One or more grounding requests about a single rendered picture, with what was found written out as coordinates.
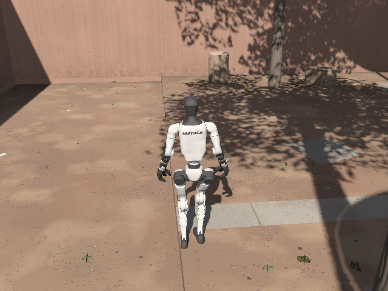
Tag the robot right hand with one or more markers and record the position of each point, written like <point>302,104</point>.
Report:
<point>220,169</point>

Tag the robot right forearm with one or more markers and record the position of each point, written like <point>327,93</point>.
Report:
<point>221,159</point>

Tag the left robot thigh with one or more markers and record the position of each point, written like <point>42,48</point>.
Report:
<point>180,184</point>

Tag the robot right upper arm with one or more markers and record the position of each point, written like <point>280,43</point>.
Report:
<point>211,127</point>

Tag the robot left forearm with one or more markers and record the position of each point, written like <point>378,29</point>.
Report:
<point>164,161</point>

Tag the robot left hand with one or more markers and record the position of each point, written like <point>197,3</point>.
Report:
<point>160,173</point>

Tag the robot left upper arm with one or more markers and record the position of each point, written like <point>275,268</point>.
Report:
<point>173,129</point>

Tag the robot head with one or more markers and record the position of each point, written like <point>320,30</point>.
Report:
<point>191,107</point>

